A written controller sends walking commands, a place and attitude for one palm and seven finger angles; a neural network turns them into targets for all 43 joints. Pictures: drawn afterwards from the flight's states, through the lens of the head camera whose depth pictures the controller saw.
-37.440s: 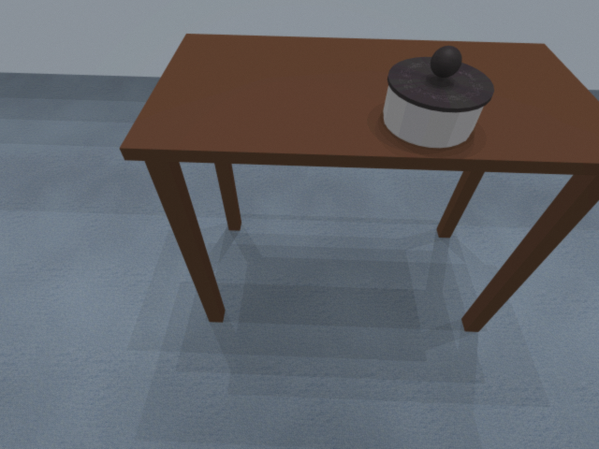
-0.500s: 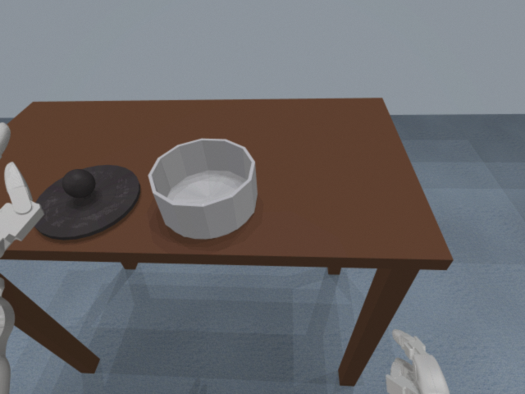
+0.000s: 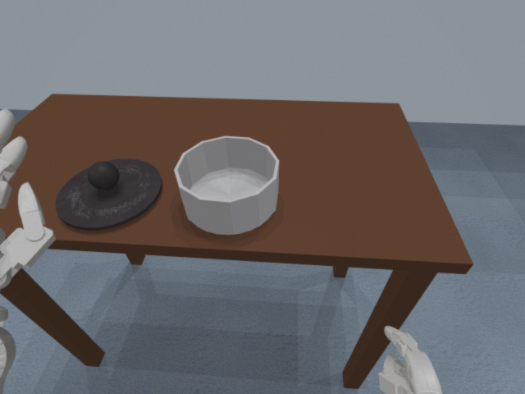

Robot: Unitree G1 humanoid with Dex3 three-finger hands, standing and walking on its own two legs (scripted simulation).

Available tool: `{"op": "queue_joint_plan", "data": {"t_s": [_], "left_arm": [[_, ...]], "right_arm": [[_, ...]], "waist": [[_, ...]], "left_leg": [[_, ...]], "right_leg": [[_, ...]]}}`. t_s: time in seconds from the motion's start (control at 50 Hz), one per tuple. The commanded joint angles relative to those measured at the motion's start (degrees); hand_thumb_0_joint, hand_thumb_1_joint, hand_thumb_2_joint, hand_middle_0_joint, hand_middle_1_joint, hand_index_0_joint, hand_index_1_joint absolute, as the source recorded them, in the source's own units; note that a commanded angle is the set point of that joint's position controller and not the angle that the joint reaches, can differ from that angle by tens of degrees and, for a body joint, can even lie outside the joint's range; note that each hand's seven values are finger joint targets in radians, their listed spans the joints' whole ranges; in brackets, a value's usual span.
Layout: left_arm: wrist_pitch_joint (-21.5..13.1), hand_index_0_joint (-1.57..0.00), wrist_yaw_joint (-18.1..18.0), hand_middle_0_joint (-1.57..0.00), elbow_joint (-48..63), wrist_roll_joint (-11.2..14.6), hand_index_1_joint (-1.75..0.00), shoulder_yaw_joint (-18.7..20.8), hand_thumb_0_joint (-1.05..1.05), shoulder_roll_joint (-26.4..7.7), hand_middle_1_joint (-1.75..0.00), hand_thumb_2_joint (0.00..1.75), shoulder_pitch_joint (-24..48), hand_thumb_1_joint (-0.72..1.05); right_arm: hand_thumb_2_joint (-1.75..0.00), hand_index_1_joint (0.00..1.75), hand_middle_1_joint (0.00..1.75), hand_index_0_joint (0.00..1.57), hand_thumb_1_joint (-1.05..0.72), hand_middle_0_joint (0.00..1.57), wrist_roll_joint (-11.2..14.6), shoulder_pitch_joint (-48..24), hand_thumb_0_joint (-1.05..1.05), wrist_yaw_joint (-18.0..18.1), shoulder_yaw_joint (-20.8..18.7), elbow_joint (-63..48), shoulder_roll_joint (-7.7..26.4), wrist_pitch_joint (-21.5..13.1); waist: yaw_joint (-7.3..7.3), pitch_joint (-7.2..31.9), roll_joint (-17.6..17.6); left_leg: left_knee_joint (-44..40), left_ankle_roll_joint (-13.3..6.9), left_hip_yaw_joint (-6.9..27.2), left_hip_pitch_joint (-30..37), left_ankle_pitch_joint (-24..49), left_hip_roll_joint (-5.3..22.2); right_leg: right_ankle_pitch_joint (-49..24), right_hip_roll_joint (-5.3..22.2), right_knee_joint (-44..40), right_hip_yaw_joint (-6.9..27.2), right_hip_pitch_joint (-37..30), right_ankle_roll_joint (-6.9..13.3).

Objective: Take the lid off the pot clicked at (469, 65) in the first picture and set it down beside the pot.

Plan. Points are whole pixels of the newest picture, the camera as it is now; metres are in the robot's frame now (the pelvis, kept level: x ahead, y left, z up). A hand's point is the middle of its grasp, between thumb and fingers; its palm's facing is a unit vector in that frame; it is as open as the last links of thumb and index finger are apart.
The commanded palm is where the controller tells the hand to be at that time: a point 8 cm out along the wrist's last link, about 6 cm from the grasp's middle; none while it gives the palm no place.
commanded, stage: step back with the hand held close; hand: left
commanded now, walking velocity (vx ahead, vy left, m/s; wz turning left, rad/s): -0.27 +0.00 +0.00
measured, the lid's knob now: (103, 175) +0.44 +0.38 +0.08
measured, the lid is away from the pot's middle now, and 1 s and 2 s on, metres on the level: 0.24 0.24 0.24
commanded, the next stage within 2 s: stop stepping back and stand still in 1.28 s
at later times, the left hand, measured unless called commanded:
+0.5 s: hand (25, 261) +0.16 +0.26 +0.23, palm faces +0.34 -0.73 -0.59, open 7.4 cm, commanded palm +0.10 +0.32 +0.25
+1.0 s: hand out of the picture +0.10 +0.30 +0.23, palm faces +0.37 -0.80 -0.48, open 7.4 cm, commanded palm +0.04 +0.35 +0.25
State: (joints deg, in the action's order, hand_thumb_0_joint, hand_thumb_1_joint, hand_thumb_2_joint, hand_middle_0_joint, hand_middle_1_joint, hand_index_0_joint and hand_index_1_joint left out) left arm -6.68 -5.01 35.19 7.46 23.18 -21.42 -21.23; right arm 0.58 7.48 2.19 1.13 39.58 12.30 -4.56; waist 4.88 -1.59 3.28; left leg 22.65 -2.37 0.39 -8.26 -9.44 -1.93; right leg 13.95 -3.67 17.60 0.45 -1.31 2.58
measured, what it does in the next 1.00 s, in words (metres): walks backwards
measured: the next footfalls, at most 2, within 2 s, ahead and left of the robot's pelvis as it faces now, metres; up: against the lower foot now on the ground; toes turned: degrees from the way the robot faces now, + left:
right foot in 1.10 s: -0.20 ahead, -0.06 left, +0.00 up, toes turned -5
left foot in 1.24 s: -0.08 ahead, +0.15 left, +0.00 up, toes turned -6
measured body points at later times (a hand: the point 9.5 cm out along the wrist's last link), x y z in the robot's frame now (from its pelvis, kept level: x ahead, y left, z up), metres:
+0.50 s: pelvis -0.04 +0.04 -0.01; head +0.00 +0.04 +0.44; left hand +0.14 +0.30 +0.26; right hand +0.13 -0.21 -0.10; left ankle +0.04 +0.09 -0.74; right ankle -0.04 -0.09 -0.74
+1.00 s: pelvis -0.11 +0.08 -0.01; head -0.06 +0.11 +0.44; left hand +0.08 +0.34 +0.26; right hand +0.06 -0.16 -0.08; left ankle +0.00 +0.12 -0.74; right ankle -0.19 -0.07 -0.71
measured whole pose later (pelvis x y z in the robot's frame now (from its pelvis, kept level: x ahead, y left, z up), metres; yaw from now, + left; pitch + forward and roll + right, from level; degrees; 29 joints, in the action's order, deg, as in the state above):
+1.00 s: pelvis -0.11 +0.08 -0.01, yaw -3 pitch +5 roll -4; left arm -11.7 -9.2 49.0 4.3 30.9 -28.6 -30.9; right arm 0.1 10.1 2.0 -0.7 32.6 9.9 -3.5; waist 0.4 0.1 0.4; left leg 24.4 -5.9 -3.0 -27.3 -2.8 -0.3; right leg 27.2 -2.6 39.0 -0.5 17.6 0.4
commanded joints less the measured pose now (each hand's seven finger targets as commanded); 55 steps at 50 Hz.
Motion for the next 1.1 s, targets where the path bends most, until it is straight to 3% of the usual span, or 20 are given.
{"op": "queue_joint_plan", "data": {"t_s": [0.0,0.02,0.06,0.1,0.26,0.36,0.44,0.52,0.58,0.62,0.66,0.72,0.74,0.78,0.82,0.88,0.98,1.0,1.04,1.08], "left_arm": [[-5.5,-0.2,-1.8,-0.2,16.0,-0.6,-0.3,13.0,0.0,-18.7,-0.3,0.9,9.8,0.9],[-5.5,-0.2,-1.5,-0.2,9.7,-0.7,-0.3,9.1,0.0,-13.1,-0.3,0.9,4.4,0.9],[-5.3,-0.2,-1.3,-0.2,8.7,-1.4,-0.3,8.0,0.0,-12.2,-0.3,0.9,1.9,0.9],[-5.6,-0.2,-1.4,-0.2,10.5,-1.8,-0.3,7.4,0.0,-12.3,-0.3,0.9,1.2,0.9],[-5.9,-0.2,-2.6,-0.2,18.2,-2.1,-0.3,12.5,0.0,-16.2,-0.3,0.9,-9.1,0.9],[-6.3,-0.2,-3.4,-0.2,21.1,-1.8,-0.3,15.4,0.0,-17.6,-0.3,0.9,-13.9,0.9],[-6.8,-0.2,-4.3,-0.2,22.2,-2.0,-0.3,17.8,0.0,-18.7,-0.3,0.9,-13.6,0.9],[-7.1,-0.2,-4.7,-0.2,18.1,-2.0,-0.3,16.9,0.0,-17.3,-0.3,0.9,-11.4,0.9],[-7.8,-0.2,-5.4,-0.2,16.5,-2.1,-0.3,14.3,0.0,-16.0,-0.3,0.9,-8.7,0.9],[-8.0,-0.2,-5.8,-0.2,16.3,-2.5,-0.3,13.4,0.0,-15.6,-0.3,0.9,-6.3,0.9],[-7.4,-0.2,-5.7,-0.2,15.3,-2.8,-0.3,12.2,0.0,-14.6,-0.3,0.9,-6.1,0.9],[-7.7,-0.2,-5.6,-0.2,17.9,-3.1,-0.3,12.1,0.0,-15.2,-0.3,0.9,-2.3,0.9],[-8.2,-0.2,-5.8,-0.2,19.0,-3.3,-0.3,13.4,0.0,-16.8,-0.3,0.9,-2.6,0.9],[-8.9,-0.2,-5.3,-0.2,20.9,-3.7,-0.3,13.4,0.0,-15.7,-0.3,0.9,-3.1,0.9],[-8.9,-0.2,-5.5,-0.2,21.9,-3.5,-0.3,14.0,0.0,-15.7,-0.3,0.9,-2.7,0.9],[-8.4,-0.2,-5.4,-0.2,24.3,-3.1,-0.3,13.5,0.0,-15.1,-0.3,0.9,-8.1,0.9],[-8.6,-0.2,-5.1,-0.2,25.2,-2.2,-0.3,14.5,0.0,-16.4,-0.3,0.9,-9.5,0.9],[-8.7,-0.2,-5.1,-0.2,23.7,-1.9,-0.3,15.5,0.0,-17.3,-0.3,0.9,-9.1,0.9],[-9.4,-0.2,-5.1,-0.2,22.1,-1.5,-0.3,17.9,0.0,-20.6,-0.3,0.9,-9.4,0.9],[-11.0,-0.2,-5.1,-0.2,19.8,-0.7,-0.3,16.5,0.0,-20.1,-0.3,0.9,-5.3,0.9]], "right_arm": [[-0.9,0.3,0.3,0.2,-0.9,0.2,0.7,-7.2,0.0,0.9,-2.5,-13.1,8.1,-1.5],[-0.9,0.3,0.3,0.2,-0.9,0.2,0.2,-6.4,0.0,1.2,-2.4,-11.9,7.2,-0.4],[-0.9,0.3,0.3,0.2,-0.9,0.2,0.4,-5.3,0.0,0.6,-2.9,-12.0,7.4,1.1],[-0.9,0.3,0.3,0.2,-0.9,0.2,0.8,-4.6,0.0,0.8,-3.7,-13.2,7.7,1.7],[-0.9,0.3,0.3,0.2,-0.9,0.2,0.9,-3.5,0.0,1.2,-4.6,-17.1,8.0,3.6],[-0.9,0.3,0.3,0.2,-0.9,0.2,0.8,-2.4,0.0,1.1,-5.4,-17.9,8.3,3.6],[-0.9,0.3,0.3,0.2,-0.9,0.2,0.5,-1.3,0.0,1.2,-6.0,-17.7,8.9,2.4],[-0.9,0.3,0.3,0.2,-0.9,0.2,0.9,0.0,0.0,1.6,-6.2,-16.5,8.4,2.1],[-0.9,0.3,0.3,0.2,-0.9,0.2,1.5,1.8,0.0,1.5,-6.5,-14.1,7.9,2.3],[-0.9,0.3,0.3,0.2,-0.9,0.2,1.4,1.7,0.0,1.6,-6.4,-13.2,7.4,2.0],[-0.9,0.3,0.3,0.2,-0.9,0.2,1.4,1.3,0.0,1.5,-5.7,-13.8,6.9,1.6],[-0.9,0.3,0.3,0.2,-0.9,0.2,1.0,-1.6,0.0,2.8,-5.2,-15.1,8.5,0.4],[-0.9,0.3,0.3,0.2,-0.9,0.2,1.2,-2.4,0.0,2.9,-5.4,-15.4,8.5,0.0],[-0.9,0.3,0.3,0.2,-0.9,0.2,-0.3,-1.4,0.0,2.5,-5.1,-15.9,8.0,-0.6],[-0.9,0.3,0.3,0.2,-0.9,0.2,-1.1,-0.4,0.0,1.9,-5.5,-15.1,7.4,-1.3],[-0.9,0.3,0.3,0.2,-0.9,0.2,-0.4,0.7,0.0,0.7,-5.9,-14.5,6.9,-1.6],[-0.9,0.3,0.3,0.2,-0.9,0.2,-1.3,-0.2,0.0,0.4,-5.3,-13.8,6.3,-1.7],[-0.9,0.3,0.3,0.2,-0.9,0.2,-1.5,-0.1,0.0,0.6,-5.3,-13.3,6.5,-1.5],[-0.9,0.3,0.3,0.2,-0.9,0.2,-1.7,0.5,0.0,0.6,-5.4,-12.2,6.3,-0.2],[-0.9,0.3,0.3,0.2,-0.9,0.2,-0.6,0.4,0.0,1.1,-5.0,-11.2,5.5,1.1]], "waist": [[-2.8,1.9,0.6],[-3.62,1.9,-3.0],[-4.33,2.9,-4.9],[-4.76,5.6,-2.7],[-3.42,12.2,2.5],[-3.57,13.7,4.5],[-3.91,13.4,5.9],[-5.34,8.7,-2.7],[-6.83,7.6,-10.1],[-7.25,6.8,-9.9],[-7.45,6.3,-8.9],[-5.64,2.7,2.8],[-5.02,3.7,8.0],[-4.82,5.5,12.9],[-4.76,7.7,10.5],[-4.44,13.7,5.3],[-4.33,16.9,9.9],[-4.43,17.1,8.6],[-4.85,19.2,4.1],[-6.55,16.6,-7.1]], "left_leg": [[1.0,-1.0,3.8,5.8,3.1,4.7],[3.2,-1.1,4.9,4.4,3.0,4.7],[4.9,-0.8,4.7,4.6,3.9,5.2],[5.4,-0.7,4.7,4.5,5.9,6.1],[1.2,-1.0,7.5,1.1,21.6,9.3],[-1.9,-1.1,9.5,-3.5,15.3,11.3],[-5.8,-1.1,10.5,-9.9,1.1,12.1],[-1.0,0.1,8.3,-14.6,-13.9,8.9],[15.6,1.8,4.4,-4.9,-11.4,4.8],[22.8,1.9,4.0,-4.4,-11.0,3.9],[18.4,1.5,4.1,-6.9,-8.6,4.7],[1.0,-0.8,9.8,-13.5,0.8,9.5],[-3.1,-1.5,11.2,-15.4,-2.6,12.3],[-12.7,-3.1,17.8,-21.5,-13.0,16.5],[-12.5,-4.3,18.0,-20.7,-11.4,18.1],[-7.2,-3.6,12.9,-7.4,4.6,16.8],[-9.2,1.0,9.2,-5.1,6.3,13.9],[-8.5,2.4,8.6,-5.1,7.0,13.4],[-0.5,4.5,5.4,-1.7,6.9,11.2],[16.3,4.4,1.5,1.3,-3.3,6.5]], "right_leg": [[-8.5,6.3,-5.9,6.9,17.2,-0.9],[-9.1,8.2,-5.9,7.3,18.0,-0.5],[-10.8,9.9,-5.8,8.8,19.3,0.1],[-12.4,10.8,-3.4,8.2,18.9,0.3],[-13.0,5.4,6.0,2.4,13.6,-1.6],[-2.5,4.0,9.9,1.4,12.9,-2.0],[3.7,3.1,12.6,0.7,10.8,-1.7],[3.3,7.7,5.2,4.5,15.1,0.8],[7.8,16.8,-3.1,13.2,29.1,4.5],[0.6,20.2,-2.9,13.6,30.9,5.5],[-9.3,18.8,1.5,11.3,27.2,4.7],[-8.2,7.2,10.9,2.7,21.8,-1.2],[-3.0,4.8,14.2,1.2,19.3,-2.0],[10.5,1.4,27.8,0.5,15.9,-2.7],[13.0,1.6,35.4,2.6,17.4,-2.5],[14.1,1.7,27.6,0.5,20.9,-2.7],[11.3,-0.1,11.6,-2.5,14.1,-1.6],[8.7,0.0,7.3,-2.9,12.2,-1.1],[2.2,4.3,-1.8,-0.1,12.7,1.7],[-11.7,18.2,-4.7,9.6,23.2,6.1]]}}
